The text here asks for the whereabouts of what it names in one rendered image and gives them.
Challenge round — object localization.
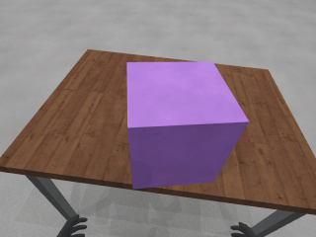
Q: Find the right robot hand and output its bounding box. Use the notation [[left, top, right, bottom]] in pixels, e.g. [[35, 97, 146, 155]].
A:
[[230, 221, 257, 237]]

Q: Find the left robot hand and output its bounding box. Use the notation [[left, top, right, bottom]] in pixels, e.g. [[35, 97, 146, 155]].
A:
[[56, 214, 88, 237]]

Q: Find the carton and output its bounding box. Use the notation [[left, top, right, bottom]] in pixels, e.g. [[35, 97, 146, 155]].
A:
[[126, 61, 249, 190]]

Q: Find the table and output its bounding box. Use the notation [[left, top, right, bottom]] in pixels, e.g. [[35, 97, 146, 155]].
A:
[[0, 49, 316, 237]]

